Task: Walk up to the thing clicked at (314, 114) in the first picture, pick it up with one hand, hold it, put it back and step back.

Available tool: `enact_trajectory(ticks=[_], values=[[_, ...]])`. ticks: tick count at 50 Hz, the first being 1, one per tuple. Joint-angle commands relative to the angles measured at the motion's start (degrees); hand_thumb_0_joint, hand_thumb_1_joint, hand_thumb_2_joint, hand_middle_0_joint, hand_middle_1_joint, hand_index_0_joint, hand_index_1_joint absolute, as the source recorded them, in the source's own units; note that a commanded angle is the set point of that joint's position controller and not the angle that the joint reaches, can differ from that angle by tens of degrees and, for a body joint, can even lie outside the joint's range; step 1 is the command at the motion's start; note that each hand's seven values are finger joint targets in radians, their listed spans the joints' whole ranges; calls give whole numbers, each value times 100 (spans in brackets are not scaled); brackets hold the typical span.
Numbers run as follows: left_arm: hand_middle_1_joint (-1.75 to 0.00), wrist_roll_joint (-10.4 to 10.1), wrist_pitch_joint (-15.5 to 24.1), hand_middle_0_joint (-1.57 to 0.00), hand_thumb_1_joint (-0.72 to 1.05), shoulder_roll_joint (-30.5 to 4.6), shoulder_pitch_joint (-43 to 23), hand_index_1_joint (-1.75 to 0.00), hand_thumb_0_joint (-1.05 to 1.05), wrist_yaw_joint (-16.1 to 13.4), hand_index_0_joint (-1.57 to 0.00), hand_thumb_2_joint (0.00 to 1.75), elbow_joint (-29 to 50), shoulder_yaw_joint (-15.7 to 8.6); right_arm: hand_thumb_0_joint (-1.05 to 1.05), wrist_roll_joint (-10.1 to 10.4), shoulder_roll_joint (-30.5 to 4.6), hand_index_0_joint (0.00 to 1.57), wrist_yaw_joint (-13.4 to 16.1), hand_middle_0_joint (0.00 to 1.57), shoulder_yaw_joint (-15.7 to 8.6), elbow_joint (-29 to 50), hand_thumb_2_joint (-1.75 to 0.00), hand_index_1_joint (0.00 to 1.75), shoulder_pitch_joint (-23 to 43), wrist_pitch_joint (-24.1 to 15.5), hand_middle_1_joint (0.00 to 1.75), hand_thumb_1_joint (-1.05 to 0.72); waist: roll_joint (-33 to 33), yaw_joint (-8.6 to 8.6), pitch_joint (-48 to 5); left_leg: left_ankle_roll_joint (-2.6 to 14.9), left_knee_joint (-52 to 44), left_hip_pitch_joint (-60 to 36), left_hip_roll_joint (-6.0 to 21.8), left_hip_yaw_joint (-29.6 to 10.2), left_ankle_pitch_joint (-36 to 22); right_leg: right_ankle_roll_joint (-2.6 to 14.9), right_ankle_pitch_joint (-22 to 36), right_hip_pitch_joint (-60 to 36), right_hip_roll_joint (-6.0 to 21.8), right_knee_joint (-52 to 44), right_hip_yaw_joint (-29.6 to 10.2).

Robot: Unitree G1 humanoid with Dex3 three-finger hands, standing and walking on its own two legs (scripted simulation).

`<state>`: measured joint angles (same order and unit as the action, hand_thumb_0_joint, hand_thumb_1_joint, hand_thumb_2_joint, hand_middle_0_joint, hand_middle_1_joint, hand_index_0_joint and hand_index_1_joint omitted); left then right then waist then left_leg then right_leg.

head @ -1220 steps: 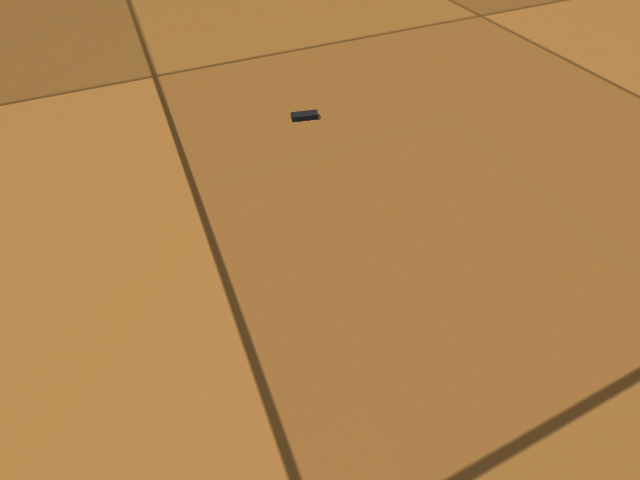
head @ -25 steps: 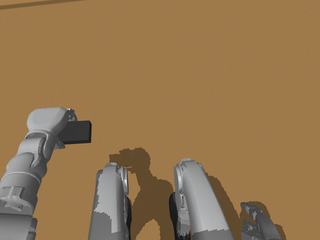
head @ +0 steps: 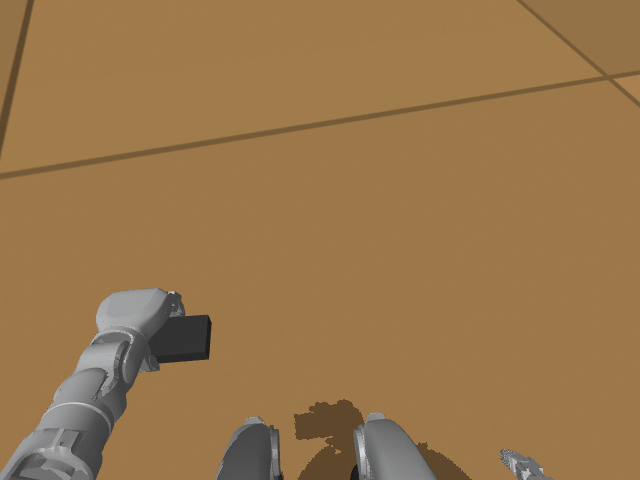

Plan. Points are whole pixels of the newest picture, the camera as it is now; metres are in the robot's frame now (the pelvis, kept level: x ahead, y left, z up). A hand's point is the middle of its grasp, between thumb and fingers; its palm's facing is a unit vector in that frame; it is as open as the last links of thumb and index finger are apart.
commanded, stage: lift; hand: left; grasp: from above
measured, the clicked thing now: (155, 340) +0.35 +0.24 -0.12
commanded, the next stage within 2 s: hold in 0.44 s
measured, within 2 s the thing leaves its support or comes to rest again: neither
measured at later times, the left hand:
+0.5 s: hand (136, 306) +0.35 +0.23 +0.00, palm faces -0.46 -0.05 -0.89, open 8.9 cm
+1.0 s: hand (130, 276) +0.36 +0.22 +0.04, palm faces -0.46 -0.03 -0.89, open 9.0 cm
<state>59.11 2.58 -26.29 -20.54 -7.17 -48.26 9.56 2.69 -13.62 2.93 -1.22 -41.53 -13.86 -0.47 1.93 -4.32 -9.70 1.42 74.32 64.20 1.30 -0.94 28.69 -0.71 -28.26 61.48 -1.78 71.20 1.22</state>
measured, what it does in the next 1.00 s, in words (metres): rises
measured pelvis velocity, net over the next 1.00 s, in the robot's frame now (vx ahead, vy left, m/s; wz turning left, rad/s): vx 0.06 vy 0.00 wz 0.00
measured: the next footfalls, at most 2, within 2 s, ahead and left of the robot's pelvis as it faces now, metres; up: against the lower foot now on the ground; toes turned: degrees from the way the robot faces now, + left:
none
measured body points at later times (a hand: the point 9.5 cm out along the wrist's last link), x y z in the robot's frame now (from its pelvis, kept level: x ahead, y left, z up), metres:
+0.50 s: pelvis +0.03 +0.00 +0.08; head +0.09 +0.00 +0.53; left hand +0.37 +0.23 +0.05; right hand +0.13 -0.27 -0.04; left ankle +0.06 +0.10 -0.62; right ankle +0.06 -0.13 -0.62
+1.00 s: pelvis +0.06 +0.00 +0.10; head +0.09 -0.01 +0.55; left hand +0.38 +0.22 +0.09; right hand +0.16 -0.27 -0.02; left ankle +0.06 +0.10 -0.62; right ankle +0.06 -0.13 -0.62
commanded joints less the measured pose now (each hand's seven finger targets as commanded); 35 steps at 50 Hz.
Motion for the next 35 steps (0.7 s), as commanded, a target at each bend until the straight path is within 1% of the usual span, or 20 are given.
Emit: enact_trajectory(ticks=[1, 2, 4, 7, 8, 9, 10, 11, 12, 14, 16, 18, 21, 23, 24, 25, 31, 33, 34, 35], values=[[-58, 31, 85, -101, 64, -1009, -1984, -58, 0, -350, -101, 68, 1026, -388, 0, -25, -940, 20, 59, 20, -345, 455, -90, 30, -214, -230, 30, -90, 431, -35, -1681, -75, -1821, -2270, -72, -172, -457, 217, 533, -1087, -170, -1500, 3], [-56, 25, 82, -100, 61, -907, -1947, -57, 0, -382, -100, 69, 974, -336, 0, -34, -927, 20, 55, 20, -350, 441, -90, 30, -222, -234, 30, -90, 431, -34, -1610, -83, -1906, -2383, -74, -140, -560, 220, 611, -1182, -166, -1611, -7], [-56, 73, 49, -102, 64, -1026, -1856, -57, 0, -448, -101, 69, 935, -435, 0, -47, -948, 20, 38, 20, -358, 410, -90, 30, -253, -228, 30, -90, 426, 42, -1572, -106, -2108, -2585, -71, -144, -731, 228, 732, -1388, -158, -1773, -17], [-56, 66, -28, -100, 61, -996, -1730, -56, 0, -509, -100, 68, 855, -461, 0, -52, -936, 20, 10, 20, -355, 452, -90, 30, -240, -201, 30, -90, 233, 40, -1560, -93, -2308, -2885, -105, -60, -1022, 216, 968, -1823, -136, -2085, -43], [-56, 40, -50, -100, 61, -882, -1764, -57, 0, -500, -100, 69, 925, -371, 0, -66, -903, 20, 5, 20, -348, 439, -90, 30, -263, -195, 30, -90, 303, 45, -1567, -103, -2349, -2947, -120, -37, -1238, 211, 1156, -1957, -135, -2160, -65], [-55, 32, -62, -102, 63, -1051, -1852, -56, 0, -528, -101, 69, 1021, -501, 0, -59, -950, 20, 8, 20, -370, 491, -90, 30, -245, -179, 30, -90, 238, 101, -1646, -86, -2421, -3087, -126, -27, -1306, 202, 1225, -2111, -123, -2255, -73], [-56, 45, -100, -101, 61, -1029, -1667, -56, 0, -520, -100, 70, 889, -519, 0, -63, -930, 20, 10, 20, -371, 464, -90, 30, -284, -163, 30, -90, 230, 101, -1583, -97, -2474, -3141, -131, -11, -1430, 202, 1323, -2216, -130, -2319, -98], [-54, 14, -118, -99, 58, -846, -1690, -55, 0, -509, -98, 69, 938, -371, 0, -68, -894, 20, 6, 20, -364, 464, -90, 30, -289, -154, 30, -90, 238, 70, -1575, -101, -2538, -3228, -135, -7, -1561, 201, 1449, -2303, -123, -2381, -107], [-54, 5, -134, -99, 59, -942, -1688, -55, 0, -508, -99, 68, 949, -457, 0, -68, -906, 20, 13, 20, -370, 468, -90, 30, -264, -147, 30, -90, 222, 110, -1586, -93, -2586, -3300, -149, 12, -1671, 188, 1567, -2468, -114, -2460, -123], [-52, -16, -136, -98, 57, -919, -1663, -53, 0, -455, -97, 66, 935, -410, 0, -66, -906, 20, 24, 20, -378, 483, -90, 30, -278, -120, 30, -91, 145, 64, -1435, -82, -2706, -3390, -150, 43, -1746, 177, 1637, -2535, -108, -2614, -143], [-53, -29, -114, -98, 56, -1010, -1512, -54, 0, -413, -96, 66, 899, -498, 0, -60, -925, 20, 15, 20, -395, 549, -90, 30, -233, -98, 30, -91, 152, 133, -1332, -86, -2909, -3518, -164, 71, -1644, 179, 1529, -2686, -96, -2782, -130], [-52, -58, -88, -99, 56, -839, -1645, -54, 0, -381, -97, 68, 1079, -337, 0, -46, -895, 20, 10, 20, -390, 587, -90, 30, -205, -70, 30, -91, 182, 109, -1353, -83, -3034, -3701, -181, 101, -1657, 174, 1561, -2814, -83, -2954, -176], [-51, -129, -29, -99, 57, -828, -1594, -53, 0, -304, -98, 68, 1136, -320, 0, -34, -902, 20, 20, 20, -402, 582, -90, 30, -210, -60, 30, -90, 193, 74, -1249, -104, -3222, -3941, -153, 72, -1754, 182, 1614, -2882, -95, -3102, -147], [-53, -75, -3, -100, 59, -994, -1646, -54, 0, -312, -99, 69, 1149, -401, 0, -22, -911, 20, 39, 20, -403, 609, -90, 30, -177, -47, 30, -90, 127, 108, -1144, -87, -3339, -3992, -162, 66, -1723, 174, 1595, -3013, -90, -3238, -166], [-54, -78, 4, -97, 57, -844, -1631, -55, 0, -307, -97, 68, 1146, -291, 0, -22, -883, 20, 33, 20, -389, 607, -90, 30, -172, -44, 30, -90, 77, 86, -1144, -86, -3359, -4018, -181, 89, -1777, 169, 1658, -3069, -80, -3273, -197], [-54, -98, 6, -96, 56, -797, -1554, -55, 0, -294, -96, 69, 1098, -303, 0, -18, -893, 20, 27, 20, -402, 596, -90, 30, -197, -45, 30, -90, 91, 94, -1161, -100, -3396, -4075, -184, 90, -1842, 169, 1708, -3138, -83, -3291, -199], [-56, -49, 35, -97, 60, -959, -1673, -56, 0, -253, -98, 66, 1251, -360, 0, 1, -936, 20, 49, 20, -430, 586, -90, 30, -144, -21, 30, -89, 97, 125, -1152, -97, -3600, -4416, -195, 120, -2156, 168, 1984, -3405, -75, -3504, -213], [-58, -91, 40, -97, 60, -838, -1770, -57, 0, -214, -98, 67, 1305, -251, 0, 10, -923, 20, 36, 20, -418, 603, -90, 30, -97, -18, 30, -90, 132, 127, -1070, -103, -3689, -4484, -189, 103, -2169, 173, 1985, -3434, -69, -3567, -214], [-59, -70, 26, -97, 60, -986, -1706, -58, 0, -213, -98, 68, 1289, -350, 0, 18, -954, 20, 40, 20, -430, 619, -90, 30, -81, -4, 30, -90, 69, 187, -1135, -89, -3712, -4538, -205, 125, -2223, 165, 2046, -3555, -66, -3627, -231], [-59, -59, 4, -96, 60, -964, -1578, -58, 0, -200, -98, 68, 1217, -346, 0, 24, -961, 20, 39, 20, -435, 610, -90, 30, -93, 7, 30, -89, 15, 178, -1146, -85, -3729, -4604, -207, 148, -2329, 157, 2145, -3614, -69, -3650, -240]])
